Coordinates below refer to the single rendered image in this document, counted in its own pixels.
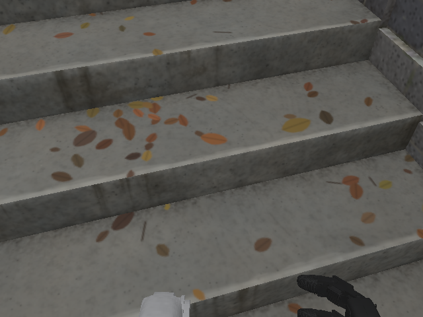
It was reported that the left robot thigh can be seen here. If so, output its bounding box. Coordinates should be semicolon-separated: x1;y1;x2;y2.
139;292;190;317

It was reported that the robot right hand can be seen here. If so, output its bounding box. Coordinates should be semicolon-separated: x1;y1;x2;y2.
297;275;380;317

